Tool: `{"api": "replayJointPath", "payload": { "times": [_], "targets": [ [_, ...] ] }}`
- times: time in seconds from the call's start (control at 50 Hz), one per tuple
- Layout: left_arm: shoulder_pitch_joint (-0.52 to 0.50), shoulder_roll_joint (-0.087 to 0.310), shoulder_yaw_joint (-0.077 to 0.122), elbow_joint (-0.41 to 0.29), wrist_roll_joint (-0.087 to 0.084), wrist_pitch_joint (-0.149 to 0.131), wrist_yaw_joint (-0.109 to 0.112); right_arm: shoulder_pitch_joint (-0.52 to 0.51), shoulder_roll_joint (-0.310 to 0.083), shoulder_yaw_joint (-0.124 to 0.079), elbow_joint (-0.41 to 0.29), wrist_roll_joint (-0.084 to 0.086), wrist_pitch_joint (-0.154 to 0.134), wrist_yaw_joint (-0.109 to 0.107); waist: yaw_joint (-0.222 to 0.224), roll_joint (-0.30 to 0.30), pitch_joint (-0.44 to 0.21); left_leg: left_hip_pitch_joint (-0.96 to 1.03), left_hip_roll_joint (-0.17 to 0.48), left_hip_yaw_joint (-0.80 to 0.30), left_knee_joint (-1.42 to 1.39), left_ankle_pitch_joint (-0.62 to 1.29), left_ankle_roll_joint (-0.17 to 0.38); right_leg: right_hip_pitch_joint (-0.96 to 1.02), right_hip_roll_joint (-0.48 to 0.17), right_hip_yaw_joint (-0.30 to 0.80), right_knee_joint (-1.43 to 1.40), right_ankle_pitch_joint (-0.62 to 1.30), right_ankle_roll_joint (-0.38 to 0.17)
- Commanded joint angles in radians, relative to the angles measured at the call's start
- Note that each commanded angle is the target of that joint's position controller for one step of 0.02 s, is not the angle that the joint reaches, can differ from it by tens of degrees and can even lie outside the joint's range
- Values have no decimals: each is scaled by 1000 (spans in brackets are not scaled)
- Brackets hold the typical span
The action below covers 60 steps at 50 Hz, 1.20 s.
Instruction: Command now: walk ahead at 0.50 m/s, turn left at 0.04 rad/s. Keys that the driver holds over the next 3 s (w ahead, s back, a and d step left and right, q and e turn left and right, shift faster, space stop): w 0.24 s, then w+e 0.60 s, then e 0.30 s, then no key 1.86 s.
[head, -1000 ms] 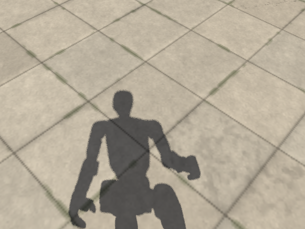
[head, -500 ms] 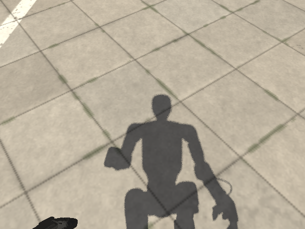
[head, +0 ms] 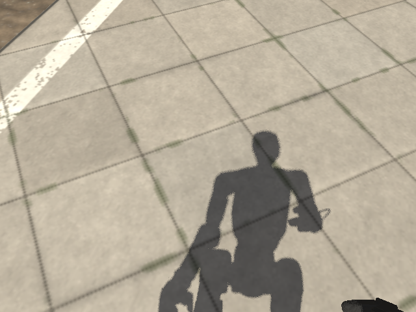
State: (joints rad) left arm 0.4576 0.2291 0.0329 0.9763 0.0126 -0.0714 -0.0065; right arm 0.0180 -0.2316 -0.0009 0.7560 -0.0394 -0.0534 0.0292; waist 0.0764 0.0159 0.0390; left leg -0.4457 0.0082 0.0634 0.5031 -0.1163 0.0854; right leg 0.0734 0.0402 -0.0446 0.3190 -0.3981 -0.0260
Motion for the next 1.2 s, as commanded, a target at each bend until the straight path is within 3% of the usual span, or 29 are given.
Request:
{"api": "replayJointPath", "payload": {
  "times": [0.02,0.04,0.06,0.08,0.1,0.14,0.28,0.44,0.5,0.54,0.56,0.58,0.6,0.62,0.66,0.72,0.78,0.84,0.9,0.96,1.0,1.04,1.06,1.08,1.1,1.12,1.14,1.16,1.2],
  "targets": [
    [-6,91,9,-87,-19,-7,4,448,-238,-79,69,-36,-24,-34,-221,95,-283,669,258,-333,-78,-135,130,-390,-122,-14,628,495,-57],
    [77,65,9,-86,-21,-3,5,458,-293,-96,79,-14,-11,-31,-178,245,-343,763,438,-720,-201,-136,233,-638,31,5,883,-153,-44],
    [-10,154,34,-81,5,7,11,385,-225,-85,78,23,-4,-27,-162,90,-208,655,377,-643,-216,-195,209,-716,-35,96,931,-92,-57],
    [-68,133,31,-98,4,0,2,300,-167,-69,68,27,-7,-24,-130,64,-89,520,332,-507,-248,-152,184,-722,-73,97,898,-2,-60],
    [-90,110,27,-97,1,0,-3,254,-125,-59,67,23,-13,-20,-102,46,-44,428,278,-410,-287,-83,150,-684,-105,92,839,55,-56],
    [-66,89,23,-78,21,23,-14,238,-93,-49,86,25,-26,-25,-57,68,-20,323,211,-291,-333,22,112,-599,-130,78,776,97,-31],
    [-267,70,20,-134,17,46,-32,360,-117,-57,165,30,-46,-26,-76,35,37,358,179,-152,-415,133,119,-743,-152,43,603,297,19],
    [-473,49,0,-208,15,34,-37,454,-106,-48,228,18,-49,-47,-129,33,79,511,208,12,-375,353,71,-721,-89,-20,324,394,-41],
    [-443,61,6,-211,19,29,-34,438,-133,-52,238,13,-43,-60,-98,55,45,589,226,63,-229,708,50,-629,-31,-78,274,270,-95],
    [-287,91,25,-168,23,24,-26,422,-162,-60,235,9,-29,-64,-33,75,-54,600,226,96,32,937,37,-454,42,-113,243,183,-144],
    [-132,123,44,-121,32,18,-22,409,-170,-61,224,14,-23,-64,36,57,-135,496,210,120,248,830,16,-241,43,-73,177,218,-182],
    [15,224,78,-96,46,19,-7,399,-136,-50,177,30,-29,-57,88,-53,-247,217,155,142,583,491,-18,44,-162,218,150,133,-272],
    [-25,287,98,-111,19,33,-5,410,-94,-50,130,37,-41,-40,23,-267,-327,-150,-87,57,928,-382,-64,248,-399,768,10,230,-419],
    [-61,271,96,-107,-11,42,-8,324,-148,-60,111,18,-49,-35,25,-98,-263,-260,-17,-115,957,-330,-48,208,-370,700,-10,264,-405],
    [-154,168,73,-111,-7,41,-1,268,-121,-53,90,27,-66,-31,-40,17,-53,-234,67,-111,794,-209,-51,-62,-303,482,-60,393,-326],
    [-186,136,59,-111,-13,21,6,284,-93,-50,80,-10,-13,-27,-104,-8,-32,-103,92,-104,644,-204,-95,-231,-201,349,-94,522,-278],
    [-145,179,70,-106,-14,8,4,212,-82,-47,42,-11,12,-19,-98,-32,-15,-130,93,-72,518,-132,-131,-274,-160,313,-123,513,-271],
    [-88,181,72,-103,-14,13,2,74,-86,-45,-10,-5,15,-16,-50,-55,11,-183,87,-65,356,0,-149,-249,-135,322,-130,482,-234],
    [-37,187,74,-97,-12,23,9,2,-82,-38,-41,7,9,-17,-20,-68,-3,-160,40,-53,243,68,-144,-190,-116,294,-32,798,-186],
    [-9,189,73,-101,-3,41,18,-39,-90,-31,-63,18,1,-24,2,-92,-37,-110,-15,-55,166,65,-125,-133,-107,310,62,913,-148],
    [-39,193,75,-118,6,49,27,7,-116,-36,-56,19,-7,-32,-24,-109,-49,-21,-39,-83,77,25,-104,-124,-103,350,136,915,-119],
    [-112,214,81,-145,-2,42,28,151,-159,-48,-18,15,-23,-47,-103,-104,-88,179,-51,-91,-76,87,-69,-159,-63,373,283,917,-73],
    [-133,189,74,-170,-20,30,21,269,-201,-58,-1,4,-42,-57,-157,-49,-166,399,72,-172,-115,280,-31,-261,-19,353,466,753,-43],
    [-38,87,53,-200,-30,25,25,324,-268,-65,-14,-3,-40,-66,-112,155,-305,647,387,-394,2,810,30,-436,82,223,736,-57,-23],
    [87,147,66,-196,-37,45,40,307,-280,-80,-27,25,-12,-59,-78,274,-458,689,527,-643,-20,873,182,-536,136,142,925,-315,-20],
    [66,191,74,-150,-5,70,43,239,-188,-62,-54,32,5,-54,-56,88,-350,559,460,-560,-58,696,172,-562,59,159,986,-220,-10],
    [-20,190,77,-159,7,81,30,185,-118,-41,-64,33,10,-56,-65,38,-225,442,377,-415,-95,573,139,-573,38,139,962,-156,6],
    [-55,165,74,-169,8,92,19,151,-100,-32,-63,24,17,-59,-53,51,-157,358,314,-328,-137,499,113,-568,17,132,932,-118,25],
    [-60,131,65,-171,13,117,0,147,-124,-38,-45,17,18,-63,-43,128,-104,245,246,-215,-179,478,113,-516,13,111,898,-64,50]
  ]
}}
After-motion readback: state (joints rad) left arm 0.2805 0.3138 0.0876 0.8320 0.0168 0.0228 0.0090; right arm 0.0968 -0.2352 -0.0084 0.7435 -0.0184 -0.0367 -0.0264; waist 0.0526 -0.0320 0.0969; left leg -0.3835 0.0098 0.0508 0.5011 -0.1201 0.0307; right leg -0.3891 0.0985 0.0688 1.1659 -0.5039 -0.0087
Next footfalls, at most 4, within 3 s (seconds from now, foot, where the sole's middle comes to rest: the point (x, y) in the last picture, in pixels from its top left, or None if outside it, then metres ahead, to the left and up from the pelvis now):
0.56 right None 0.45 -0.09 -0.76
1.06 left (237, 227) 0.76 -0.02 -0.76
1.46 right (283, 279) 0.58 -0.17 -0.76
1.72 left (224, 244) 0.69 0.02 -0.76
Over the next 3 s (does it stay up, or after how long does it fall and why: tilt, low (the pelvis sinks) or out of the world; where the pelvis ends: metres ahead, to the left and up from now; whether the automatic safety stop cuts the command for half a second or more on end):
stays up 0.60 -0.06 0.02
